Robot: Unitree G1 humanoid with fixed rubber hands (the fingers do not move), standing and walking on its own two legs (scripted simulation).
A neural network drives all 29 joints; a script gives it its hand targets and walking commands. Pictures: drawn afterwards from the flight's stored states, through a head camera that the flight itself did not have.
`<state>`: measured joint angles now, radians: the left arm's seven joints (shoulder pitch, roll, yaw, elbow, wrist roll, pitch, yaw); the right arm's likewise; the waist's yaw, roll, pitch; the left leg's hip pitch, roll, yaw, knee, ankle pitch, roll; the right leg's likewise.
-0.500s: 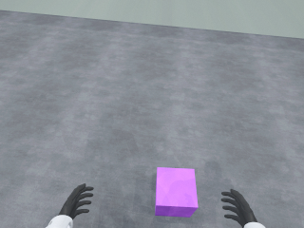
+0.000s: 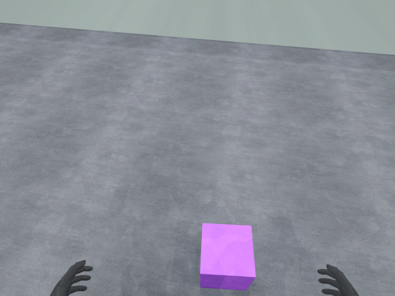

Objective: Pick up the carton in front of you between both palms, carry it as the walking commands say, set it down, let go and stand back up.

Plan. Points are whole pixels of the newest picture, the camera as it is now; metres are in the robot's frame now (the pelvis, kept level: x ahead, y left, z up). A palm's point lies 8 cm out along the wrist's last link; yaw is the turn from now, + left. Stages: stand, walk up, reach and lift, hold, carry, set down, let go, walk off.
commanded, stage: stand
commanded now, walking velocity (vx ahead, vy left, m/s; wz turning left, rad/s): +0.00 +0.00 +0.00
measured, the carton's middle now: (224, 257) +0.39 -0.09 -0.64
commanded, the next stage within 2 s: none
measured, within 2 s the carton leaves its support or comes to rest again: neither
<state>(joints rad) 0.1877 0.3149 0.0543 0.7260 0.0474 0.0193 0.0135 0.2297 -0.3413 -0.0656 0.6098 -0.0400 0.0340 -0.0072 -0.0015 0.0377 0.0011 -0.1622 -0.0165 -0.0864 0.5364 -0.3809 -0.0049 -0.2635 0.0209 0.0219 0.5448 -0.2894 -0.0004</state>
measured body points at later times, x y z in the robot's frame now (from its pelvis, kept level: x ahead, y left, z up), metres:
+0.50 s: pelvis +0.00 -0.01 +0.00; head +0.00 -0.01 +0.45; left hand +0.13 +0.29 -0.09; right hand +0.13 -0.30 -0.10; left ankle -0.06 +0.13 -0.73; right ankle +0.00 -0.12 -0.73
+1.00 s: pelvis -0.02 -0.01 +0.01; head -0.02 -0.01 +0.46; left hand +0.09 +0.30 -0.10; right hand +0.09 -0.31 -0.10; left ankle -0.06 +0.13 -0.73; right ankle +0.00 -0.12 -0.73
